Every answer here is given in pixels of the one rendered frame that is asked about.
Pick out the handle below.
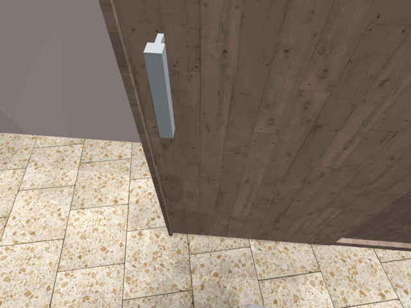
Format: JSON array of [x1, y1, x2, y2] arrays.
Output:
[[143, 33, 175, 139]]

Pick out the wardrobe door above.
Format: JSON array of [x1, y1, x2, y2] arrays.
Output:
[[343, 190, 411, 243], [113, 0, 411, 246]]

